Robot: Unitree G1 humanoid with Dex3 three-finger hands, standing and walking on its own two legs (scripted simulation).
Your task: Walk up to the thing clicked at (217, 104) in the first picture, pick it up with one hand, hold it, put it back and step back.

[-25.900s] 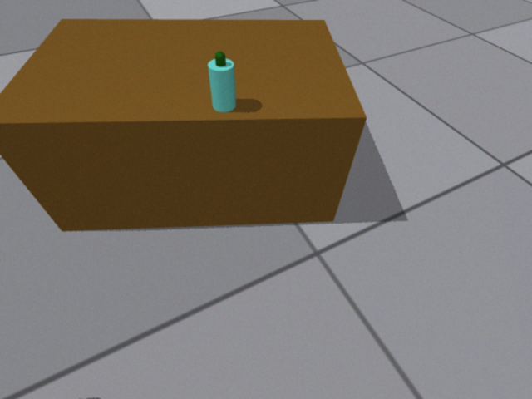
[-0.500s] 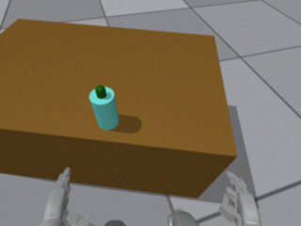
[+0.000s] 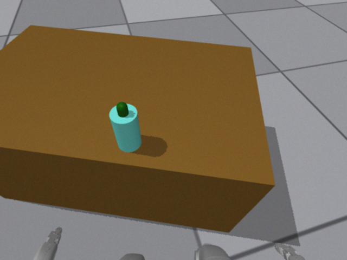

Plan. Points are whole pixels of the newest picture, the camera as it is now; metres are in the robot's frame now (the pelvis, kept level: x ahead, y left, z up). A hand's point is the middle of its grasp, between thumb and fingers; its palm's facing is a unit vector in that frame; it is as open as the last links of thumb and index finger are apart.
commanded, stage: home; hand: left
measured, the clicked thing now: (125, 125) +0.48 +0.16 -0.04
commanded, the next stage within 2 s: stand in 0.10 s
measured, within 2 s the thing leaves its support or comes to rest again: neither
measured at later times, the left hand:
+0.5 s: hand out of the picture +0.06 +0.24 -0.12, palm faces +0.01 -0.94 -0.35, open 13.4 cm
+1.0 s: hand out of the picture +0.06 +0.24 -0.11, palm faces +0.01 -0.94 -0.35, open 7.4 cm
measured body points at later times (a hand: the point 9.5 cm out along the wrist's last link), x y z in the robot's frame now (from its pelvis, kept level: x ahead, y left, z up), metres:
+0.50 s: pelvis +0.00 -0.01 +0.04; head +0.00 -0.01 +0.49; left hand +0.06 +0.29 -0.09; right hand +0.06 -0.29 -0.10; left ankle -0.02 +0.15 -0.69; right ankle +0.05 -0.13 -0.69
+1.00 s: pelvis +0.00 -0.01 +0.05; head +0.01 -0.02 +0.50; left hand +0.06 +0.29 -0.08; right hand +0.06 -0.31 -0.09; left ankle -0.02 +0.15 -0.69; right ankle +0.05 -0.13 -0.69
